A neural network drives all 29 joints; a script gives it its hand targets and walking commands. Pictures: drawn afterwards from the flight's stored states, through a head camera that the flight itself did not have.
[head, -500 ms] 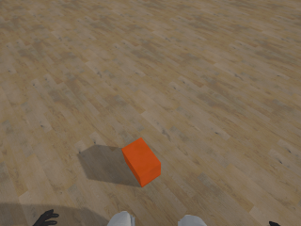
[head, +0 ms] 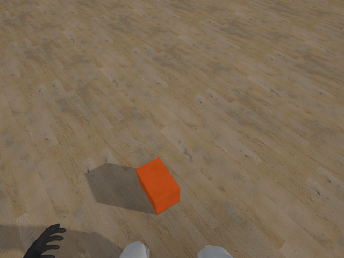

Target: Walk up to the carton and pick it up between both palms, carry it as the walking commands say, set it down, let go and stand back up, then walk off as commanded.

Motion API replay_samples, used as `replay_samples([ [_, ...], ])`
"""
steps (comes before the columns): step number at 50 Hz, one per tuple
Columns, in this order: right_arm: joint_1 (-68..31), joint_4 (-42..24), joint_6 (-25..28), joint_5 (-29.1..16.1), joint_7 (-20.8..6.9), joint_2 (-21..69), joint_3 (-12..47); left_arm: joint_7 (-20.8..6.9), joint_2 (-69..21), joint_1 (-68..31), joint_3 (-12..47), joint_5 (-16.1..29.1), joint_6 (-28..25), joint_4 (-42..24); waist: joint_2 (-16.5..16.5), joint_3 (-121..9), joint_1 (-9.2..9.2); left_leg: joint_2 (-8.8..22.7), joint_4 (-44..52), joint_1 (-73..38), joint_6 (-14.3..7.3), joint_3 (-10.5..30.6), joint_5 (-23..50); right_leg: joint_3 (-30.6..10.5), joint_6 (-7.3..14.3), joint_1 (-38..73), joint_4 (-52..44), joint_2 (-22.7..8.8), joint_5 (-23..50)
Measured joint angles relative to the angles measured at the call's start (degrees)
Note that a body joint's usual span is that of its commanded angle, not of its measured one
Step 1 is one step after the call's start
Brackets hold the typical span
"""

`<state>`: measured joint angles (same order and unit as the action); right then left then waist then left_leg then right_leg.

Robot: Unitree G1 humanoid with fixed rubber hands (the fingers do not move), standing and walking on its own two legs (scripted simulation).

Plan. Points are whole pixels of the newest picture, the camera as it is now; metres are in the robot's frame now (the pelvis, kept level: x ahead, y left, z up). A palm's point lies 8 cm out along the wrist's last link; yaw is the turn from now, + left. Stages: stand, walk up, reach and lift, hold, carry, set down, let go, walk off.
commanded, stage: walk up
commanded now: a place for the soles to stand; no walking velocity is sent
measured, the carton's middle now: (158, 185) +0.55 +0.10 -0.62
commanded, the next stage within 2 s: none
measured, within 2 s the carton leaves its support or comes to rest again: neither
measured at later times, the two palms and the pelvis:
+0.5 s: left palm (56, 248) +0.16 +0.29 -0.07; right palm out of the picture +0.16 -0.38 -0.06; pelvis +0.07 -0.05 +0.00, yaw +9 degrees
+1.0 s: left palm out of the picture +0.11 +0.23 -0.09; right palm (327, 185) +0.31 -0.40 -0.07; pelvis +0.14 -0.10 +0.01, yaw +16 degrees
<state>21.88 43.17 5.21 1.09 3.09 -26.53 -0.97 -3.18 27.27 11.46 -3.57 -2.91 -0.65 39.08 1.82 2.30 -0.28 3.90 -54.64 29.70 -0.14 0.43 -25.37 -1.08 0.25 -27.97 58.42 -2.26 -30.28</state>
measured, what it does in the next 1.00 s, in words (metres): walks ahead, turning left: left foot, then right foot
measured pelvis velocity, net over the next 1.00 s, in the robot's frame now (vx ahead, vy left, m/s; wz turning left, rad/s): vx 0.14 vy -0.10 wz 0.28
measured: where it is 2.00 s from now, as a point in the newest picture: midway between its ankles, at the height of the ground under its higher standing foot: outside the picture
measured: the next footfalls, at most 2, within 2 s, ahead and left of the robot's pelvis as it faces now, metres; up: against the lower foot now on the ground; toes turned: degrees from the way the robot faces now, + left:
left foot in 0.24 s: +0.14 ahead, +0.14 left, +0.00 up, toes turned +7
right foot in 0.54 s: +0.23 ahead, -0.17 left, +0.00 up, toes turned +27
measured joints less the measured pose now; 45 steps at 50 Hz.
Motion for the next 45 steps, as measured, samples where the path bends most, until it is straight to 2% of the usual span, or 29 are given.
replay_samples([
  [3, -0.04, 0.05, -0.70, 0.00, 0.40, -0.05, 0.00, -0.01, -0.36, 1.11, -0.12, -0.14, -0.42, 0.03, 0.18, 0.02, -0.42, -1.03, -8.36, 2.47, -1.35, 0.43, -0.70, 1.05, 0.20, 1.44, -0.61, -0.10, -0.45],
  [6, 0.01, -0.02, -0.57, 0.00, 0.46, -0.09, 0.01, -0.02, -0.93, 3.07, -0.11, 0.24, -0.10, 0.03, 0.26, -0.03, -1.05, -1.36, -13.78, 4.17, -0.64, -0.37, -0.78, 1.57, 0.67, 3.85, -3.51, -0.18, -0.48],
  [8, 0.01, -0.04, -0.19, 0.00, 0.25, -0.12, 0.02, -0.02, -0.98, 3.79, -0.11, 0.24, 0.19, 0.02, 0.51, -0.05, -1.31, -1.35, -10.40, 4.20, -0.29, -1.50, -0.83, 1.82, 1.00, 4.58, -4.96, -0.42, -0.22],
  [10, 0.04, -0.06, 0.19, 0.00, 0.03, -0.14, 0.01, -0.02, -0.97, 3.87, -0.10, 0.25, 0.49, 0.01, 0.67, -0.05, -1.39, -1.33, -3.15, 3.72, -0.55, -2.86, -0.54, 2.33, 1.06, 4.58, -5.42, -0.68, -0.47],
  [12, 0.11, -0.06, 0.95, 0.00, 0.03, -0.13, 0.01, -0.02, -0.97, 3.85, -0.12, 0.52, 0.92, 0.03, 0.70, 0.09, -1.39, -1.36, 6.26, 1.70, -1.40, -3.99, 4.22, 2.96, 0.94, 4.59, -4.61, -0.69, -1.38],
  [13, 0.08, -0.01, 1.51, 0.00, 0.18, -0.12, -0.01, -0.02, -1.01, 3.71, -0.15, 0.76, 1.23, 0.07, 0.96, 0.77, -1.34, -1.43, 5.94, 1.44, -0.91, -3.96, 6.71, 2.95, 0.93, 4.50, -2.71, -0.85, -1.64],
  [17, 1.38, 0.03, 1.95, 0.00, 0.95, -0.13, 0.00, -0.01, -1.21, 2.00, -0.15, 0.97, 2.77, 0.01, 1.07, 1.55, -0.25, -1.43, 3.09, 0.31, 0.59, -1.81, 4.46, 2.94, 0.93, 1.52, 6.29, -0.59, -2.61],
  [22, 2.25, 0.01, 1.34, 0.00, 1.52, -0.13, 0.01, -0.57, -0.28, -0.79, -0.37, 0.27, 2.73, 0.01, 1.55, 1.54, 0.73, -1.43, 2.58, -0.73, 1.12, 2.31, 3.35, 2.91, 0.93, -0.34, 6.24, -0.63, -4.17],
  [26, 2.25, 0.01, 1.25, 0.00, 1.54, -0.17, 0.01, -0.90, 0.62, -1.03, -1.40, 0.20, 2.76, 0.00, 2.16, 1.55, 0.74, -1.45, 0.87, -0.17, 1.37, 5.10, 1.74, 2.88, 0.93, -0.30, 3.81, -0.69, -3.51],
  [27, 2.25, 0.01, 1.08, 0.00, 1.54, -0.21, 0.01, -0.91, 0.86, -0.88, -1.69, 0.11, 2.59, -0.02, 2.24, 1.53, 0.70, -1.47, -0.02, 0.45, 1.39, 5.82, 1.22, 2.84, 1.00, 0.18, 1.37, -0.68, -2.77],
  [28, 2.11, 0.07, 0.69, 0.00, 1.60, -0.24, 0.00, -0.85, 1.00, -0.51, -2.01, -0.12, 2.18, 0.02, 2.18, 1.84, 0.50, -1.42, -2.07, 1.11, 0.49, 6.45, 0.32, 3.31, 1.07, 0.32, 0.85, -0.48, -0.44],
  [30, 1.76, 0.12, -0.72, 0.00, 1.97, -0.02, -0.01, -0.68, 0.68, 1.42, -2.12, -0.29, 1.87, 0.05, 2.05, 1.82, 0.33, -2.02, -10.87, 3.65, -1.21, 6.61, -0.96, 4.94, 1.65, 0.76, 2.29, -0.22, -1.05],
  [32, 1.27, 0.05, -1.04, 0.00, 2.24, -0.04, 0.01, -0.52, -0.35, 3.58, -2.11, 0.12, 1.86, 0.04, 2.01, 1.77, -0.33, -2.58, -17.92, 5.59, -1.12, 5.36, -1.03, 5.74, 2.31, 2.11, 0.99, -0.15, -1.68],
  [34, 1.03, 0.03, -1.03, 0.00, 2.05, -0.07, 0.02, -0.04, -1.53, 5.36, -2.11, 0.17, 1.70, 0.01, 1.97, 1.75, -1.23, -2.56, -20.12, 6.19, -0.44, 3.68, -0.47, 6.10, 2.77, 3.65, -1.48, -0.11, -1.18],
  [38, 0.70, 0.01, -1.02, 0.00, 1.41, -0.09, 0.01, 0.86, -2.93, 7.68, -2.11, 0.24, 0.97, 0.01, 1.90, 1.78, -2.87, -2.55, -14.87, 6.22, 0.00, 1.08, -0.25, 6.58, 3.43, 5.12, -5.32, -0.09, -0.11],
  [41, -0.53, 0.00, -1.02, 0.00, 1.22, -0.10, 0.01, 1.56, -3.01, 9.04, -2.11, 0.54, 0.96, 0.02, 1.88, 1.98, -3.34, -2.54, -7.76, 6.22, -0.29, -1.18, -0.26, 6.88, 3.71, 5.13, -6.02, -0.07, -0.34],
  [45, -2.01, -0.01, -1.03, -0.01, 0.90, -0.11, 0.01, 2.00, -3.02, 9.41, -2.08, 1.45, 1.13, 0.01, 1.85, 1.94, -3.35, -2.61, 3.90, 5.19, -2.96, -4.51, 2.83, 8.00, 3.67, 5.12, -5.88, -0.01, -1.40],
])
